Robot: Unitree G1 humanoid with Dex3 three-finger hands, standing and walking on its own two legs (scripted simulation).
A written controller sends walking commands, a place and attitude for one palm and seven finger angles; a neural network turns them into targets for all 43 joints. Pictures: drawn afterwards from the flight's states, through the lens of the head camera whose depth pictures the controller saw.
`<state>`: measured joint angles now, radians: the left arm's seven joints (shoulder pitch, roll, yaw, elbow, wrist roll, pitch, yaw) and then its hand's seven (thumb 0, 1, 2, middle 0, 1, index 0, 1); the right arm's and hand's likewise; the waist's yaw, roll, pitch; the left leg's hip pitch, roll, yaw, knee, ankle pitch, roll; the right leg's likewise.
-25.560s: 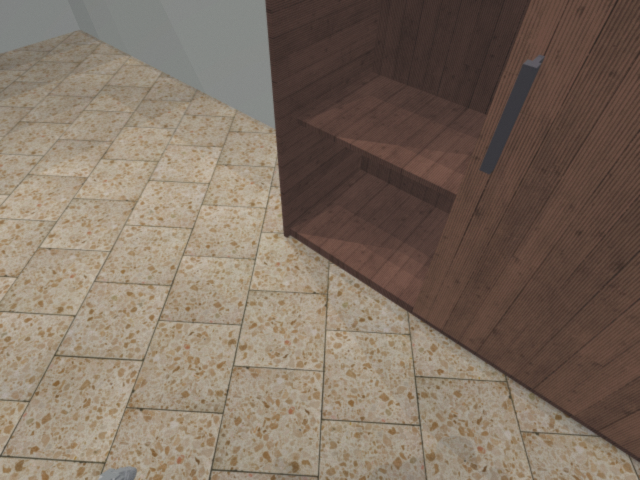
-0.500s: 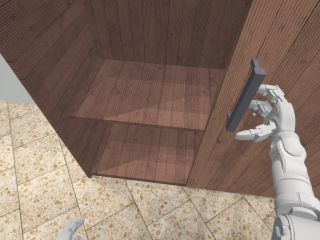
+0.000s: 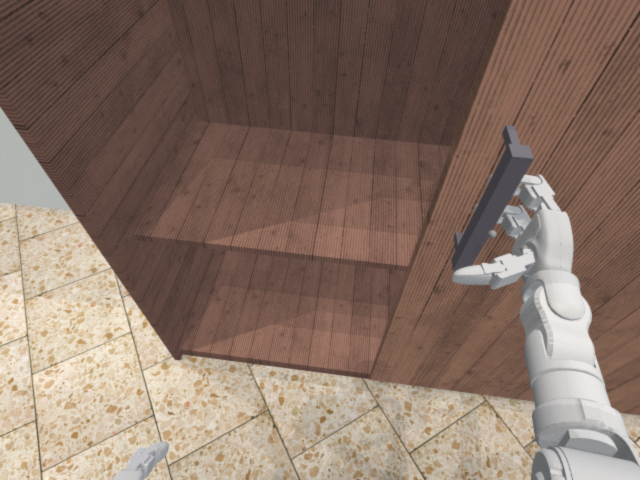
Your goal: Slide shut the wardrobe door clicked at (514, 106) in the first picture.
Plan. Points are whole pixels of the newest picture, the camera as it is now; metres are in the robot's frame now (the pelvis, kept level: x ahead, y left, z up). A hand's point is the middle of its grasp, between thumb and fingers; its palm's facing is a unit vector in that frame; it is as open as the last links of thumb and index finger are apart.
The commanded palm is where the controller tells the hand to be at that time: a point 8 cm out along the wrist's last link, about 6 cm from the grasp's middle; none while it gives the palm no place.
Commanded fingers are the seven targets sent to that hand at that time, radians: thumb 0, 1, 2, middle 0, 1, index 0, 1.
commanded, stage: slide the fingers in behind the handle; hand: right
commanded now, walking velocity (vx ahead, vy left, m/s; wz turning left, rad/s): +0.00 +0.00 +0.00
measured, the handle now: (482, 205) +0.47 -0.17 +0.10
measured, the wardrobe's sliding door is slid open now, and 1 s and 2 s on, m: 0.60 0.60 0.60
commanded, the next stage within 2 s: grip the handle and tug to test in 0.76 s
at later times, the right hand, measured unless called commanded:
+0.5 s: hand (477, 230) +0.41 -0.15 +0.11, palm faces +0.06 +1.00 -0.01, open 14.0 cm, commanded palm +0.39 -0.20 +0.11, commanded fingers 0.00 0.50 -0.30 0.30 1.20 0.30 1.20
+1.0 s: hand (472, 226) +0.42 -0.14 +0.11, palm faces +0.05 +1.00 -0.01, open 13.6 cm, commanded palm +0.39 -0.19 +0.11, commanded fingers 0.00 0.13 -0.46 0.34 1.25 0.34 1.25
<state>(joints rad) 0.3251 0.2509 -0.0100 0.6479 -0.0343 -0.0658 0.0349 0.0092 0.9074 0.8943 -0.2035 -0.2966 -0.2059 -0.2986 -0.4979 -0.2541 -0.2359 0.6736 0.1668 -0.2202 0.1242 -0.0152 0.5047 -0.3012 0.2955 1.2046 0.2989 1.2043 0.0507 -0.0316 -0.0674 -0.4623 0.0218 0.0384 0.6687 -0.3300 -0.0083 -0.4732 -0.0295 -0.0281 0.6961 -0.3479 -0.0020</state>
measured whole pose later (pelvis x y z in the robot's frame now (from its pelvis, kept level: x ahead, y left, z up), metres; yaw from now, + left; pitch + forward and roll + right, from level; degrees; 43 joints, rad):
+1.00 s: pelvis +0.00 +0.01 +0.00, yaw +0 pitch +7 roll +0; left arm 0.31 0.25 -0.01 0.65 -0.03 -0.06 0.03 0.01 0.91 0.89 -0.20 -0.30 -0.21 -0.30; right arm -0.54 -0.23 -0.22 0.73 0.14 -0.22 0.07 -0.01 0.44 -0.33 0.30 1.21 0.31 1.21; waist 0.06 -0.03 -0.07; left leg -0.47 0.02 0.03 0.67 -0.33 0.00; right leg -0.47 -0.03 -0.03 0.68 -0.34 0.01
